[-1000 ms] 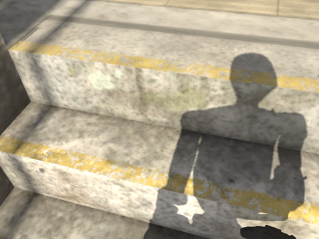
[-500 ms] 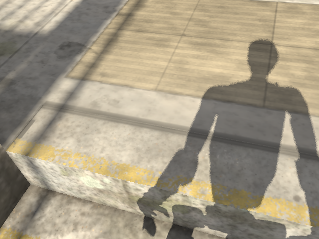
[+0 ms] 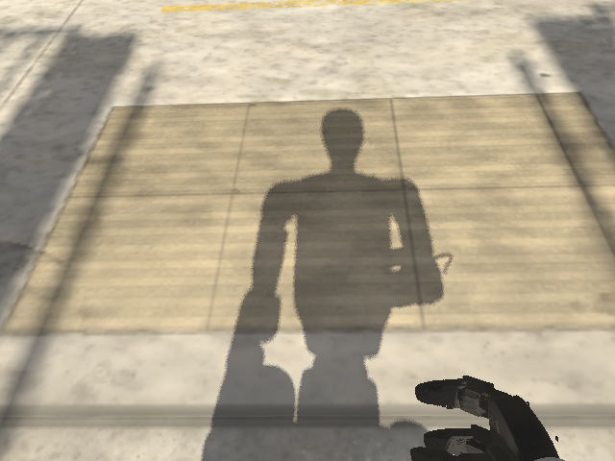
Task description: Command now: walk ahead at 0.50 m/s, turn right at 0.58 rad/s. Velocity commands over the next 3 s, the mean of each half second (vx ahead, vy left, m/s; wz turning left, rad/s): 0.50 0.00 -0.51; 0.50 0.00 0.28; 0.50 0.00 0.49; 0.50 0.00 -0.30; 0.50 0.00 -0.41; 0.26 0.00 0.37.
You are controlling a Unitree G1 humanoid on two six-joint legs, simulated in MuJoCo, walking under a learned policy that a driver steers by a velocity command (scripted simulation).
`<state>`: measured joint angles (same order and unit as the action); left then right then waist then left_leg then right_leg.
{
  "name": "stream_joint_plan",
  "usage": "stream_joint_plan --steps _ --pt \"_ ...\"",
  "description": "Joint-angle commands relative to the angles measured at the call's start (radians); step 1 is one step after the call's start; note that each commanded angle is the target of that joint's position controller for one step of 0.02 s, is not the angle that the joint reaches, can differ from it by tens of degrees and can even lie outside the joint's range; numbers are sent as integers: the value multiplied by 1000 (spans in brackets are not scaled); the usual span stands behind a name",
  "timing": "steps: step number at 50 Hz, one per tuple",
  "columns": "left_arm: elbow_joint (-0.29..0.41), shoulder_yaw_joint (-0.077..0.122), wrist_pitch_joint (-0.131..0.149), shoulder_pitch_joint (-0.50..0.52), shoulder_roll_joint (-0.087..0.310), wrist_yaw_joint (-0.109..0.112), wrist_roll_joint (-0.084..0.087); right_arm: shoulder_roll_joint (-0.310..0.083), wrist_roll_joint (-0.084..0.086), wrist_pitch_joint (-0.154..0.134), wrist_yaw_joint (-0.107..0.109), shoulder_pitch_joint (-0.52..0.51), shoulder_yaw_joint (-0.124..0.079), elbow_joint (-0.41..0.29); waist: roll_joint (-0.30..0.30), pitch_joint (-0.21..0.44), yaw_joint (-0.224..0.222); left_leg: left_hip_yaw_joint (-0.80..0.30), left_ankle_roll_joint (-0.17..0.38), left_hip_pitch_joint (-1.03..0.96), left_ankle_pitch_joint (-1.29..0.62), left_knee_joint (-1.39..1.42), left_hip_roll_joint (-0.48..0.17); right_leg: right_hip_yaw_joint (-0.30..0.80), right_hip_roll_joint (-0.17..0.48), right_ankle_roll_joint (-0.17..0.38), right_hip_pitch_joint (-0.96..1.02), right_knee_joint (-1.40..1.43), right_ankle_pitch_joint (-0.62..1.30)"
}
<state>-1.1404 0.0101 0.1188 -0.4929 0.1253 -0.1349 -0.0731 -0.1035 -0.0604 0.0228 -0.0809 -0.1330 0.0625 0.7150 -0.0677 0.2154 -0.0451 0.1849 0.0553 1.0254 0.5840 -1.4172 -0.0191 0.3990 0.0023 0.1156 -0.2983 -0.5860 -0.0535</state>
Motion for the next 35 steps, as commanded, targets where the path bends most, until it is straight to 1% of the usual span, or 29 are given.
stream_joint_plan --steps 1,2,3,4,5,6,7,8,9,10,11,13,15,18,20,21,22,23,24,25,27,28,29,30,31,32,33,34,35 --pt "29 67 -27 155 128 -36 15 -298 -9 -9 25 467 -83 102 424 -31 283 -1316 302 -724 784 1088 -325 12 -116 52 -809 -1239 229" --pt "28 70 -28 167 128 -18 56 -270 12 -36 19 375 -81 138 331 -174 178 -1186 276 -530 692 1041 -337 -68 -66 55 -848 -1415 260" --pt "38 58 -29 180 109 5 53 -147 28 -54 20 312 -61 198 137 -148 106 -974 257 -499 480 966 -336 -116 -43 80 -821 -1510 234" --pt "62 46 -35 236 77 22 40 -45 32 -58 25 284 -38 246 22 -151 62 -792 207 -491 318 931 -319 -116 -39 120 -823 -1509 222" --pt "91 33 -52 260 51 28 40 36 37 -72 29 251 -16 286 -8 -145 31 -635 153 -499 147 919 -280 -104 -32 153 -837 -1479 210" --pt "94 30 -64 254 26 27 39 52 44 -89 44 232 -17 290 31 -167 11 -510 135 -521 39 933 -242 -103 -29 155 -861 -1422 150" --pt "124 24 -67 308 13 23 43 38 36 -104 58 252 -27 319 57 -189 3 -389 133 -552 -47 973 -215 -135 -28 170 -910 -1444 67" --pt "161 4 -67 346 -2 22 33 17 8 -111 57 296 -35 334 49 -177 2 -322 117 -600 -81 1009 -214 -186 -6 173 -971 -1434 81" --pt "164 -12 -67 358 -19 22 39 10 -12 -113 47 296 -37 340 51 -188 6 -276 114 -616 -126 1064 -210 -191 -8 188 -1006 -1433 88" --pt "182 -9 -59 409 10 18 51 -5 -32 -112 30 302 -37 333 33 -186 18 -218 110 -613 -162 1121 -217 -240 0 190 -1000 -1399 97" --pt "167 -10 -59 420 21 10 65 -26 -39 -105 20 378 -40 368 132 -172 43 -243 156 -670 -216 1153 -235 -270 -13 202 -1068 -1671 18" --pt "188 -11 -52 472 35 14 79 -16 -57 -106 14 454 -22 416 89 -228 26 -176 118 -751 -213 1164 -233 -237 -28 259 -1244 -1775 33" --pt "220 -25 -57 547 45 26 67 -4 -54 -110 11 543 -3 455 93 -196 40 -150 133 -872 -304 1164 -248 -233 -21 286 -1343 -1776 31" --pt "317 -40 -87 700 41 42 68 -18 -93 -115 5 669 7 489 100 -185 85 -74 138 -972 -430 1241 -249 -336 32 262 -1394 -1653 17" --pt "412 -51 -139 855 40 70 53 5 -116 -121 -26 825 15 545 129 -173 127 -67 142 -1039 -471 1317 -277 -389 100 240 -1378 -1364 41" --pt "455 -53 -169 947 36 62 31 -5 -88 -123 -42 825 10 534 162 -180 126 -33 165 -971 -555 1401 -290 -532 126 213 -1276 -1285 -39" --pt "516 -62 -197 1080 57 52 31 7 -65 -116 -69 844 14 573 142 -229 136 -44 166 -875 -648 1479 -326 -535 140 212 -1175 -1149 -225" --pt "504 -58 -206 1027 35 34 21 -18 -25 -128 -75 781 12 542 168 -195 72 21 175 -782 -855 1465 -300 -626 106 191 -945 -1065 -248" --pt "498 -59 -198 992 10 24 35 -72 -7 -150 -80 823 9 549 255 -154 46 28 173 -807 -1310 1394 -299 -634 36 163 -830 -1089 -361" --pt "494 -50 -188 977 42 20 38 -120 -4 -169 -84 844 2 555 257 -110 26 31 170 -927 -1634 1342 -305 -639 -7 168 -788 -1006 -397" --pt "415 -56 -169 761 26 18 17 -236 24 -179 -72 787 -37 511 327 -22 -48 19 150 -1166 -2046 1181 -309 -595 -38 136 -647 -773 -409" --pt "380 -58 -166 636 58 35 9 -234 6 -186 -76 797 -50 488 286 88 -52 -13 146 -1098 -2190 1088 -296 -515 -14 151 -421 -789 -136" --pt "352 -48 -171 509 98 53 34 -218 -4 -194 -78 797 -56 477 260 182 -67 -86 140 -880 -2132 934 -254 -386 2 156 -156 -714 -170" --pt "304 -20 -178 368 155 72 23 -193 -5 -189 -79 739 -63 461 196 174 -136 -149 141 -682 -1887 753 -207 -263 32 151 30 -528 -322" --pt "231 -1 -159 198 211 86 -9 -57 -45 -177 -88 731 -49 467 -21 134 -160 -223 84 -362 -856 413 -85 69 165 227 203 -231 -294" --pt "191 29 -126 72 256 83 -19 -72 -13 -150 -88 734 -79 487 -89 164 -156 -410 59 -325 -661 -209 -11 383 274 235 71 61 -427" --pt "170 13 -81 149 219 90 -2 -81 12 -153 -65 642 -102 460 -73 38 -99 -546 67 -201 -680 -484 23 334 265 162 -53 76 -573" --pt "143 14 -49 229 196 90 22 -52 21 -167 -44 564 -95 414 -31 -29 -41 -533 82 -107 -637 -602 42 224 272 139 -97 41 -436" --pt "109 5 -35 279 146 84 37 -43 30 -176 -20 508 -85 360 83 -24 8 -536 99 -30 -595 -638 51 134 289 107 -60 16 -211"
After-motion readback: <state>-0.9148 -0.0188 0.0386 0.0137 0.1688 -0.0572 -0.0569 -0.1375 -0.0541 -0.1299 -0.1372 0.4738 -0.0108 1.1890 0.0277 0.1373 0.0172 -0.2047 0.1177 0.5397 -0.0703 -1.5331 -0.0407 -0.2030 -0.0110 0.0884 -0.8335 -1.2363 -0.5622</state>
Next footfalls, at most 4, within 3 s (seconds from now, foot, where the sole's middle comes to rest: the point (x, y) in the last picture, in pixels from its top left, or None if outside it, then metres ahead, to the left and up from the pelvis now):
0.54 right None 0.39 -0.16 -0.40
1.14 left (311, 311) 0.72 0.07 -0.40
1.70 right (380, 196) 1.06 -0.08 -0.40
2.18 left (303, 137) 1.30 0.11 -0.40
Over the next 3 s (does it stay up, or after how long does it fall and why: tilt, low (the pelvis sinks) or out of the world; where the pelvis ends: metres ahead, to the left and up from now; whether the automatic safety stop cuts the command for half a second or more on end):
stays up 1.41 -0.06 0.37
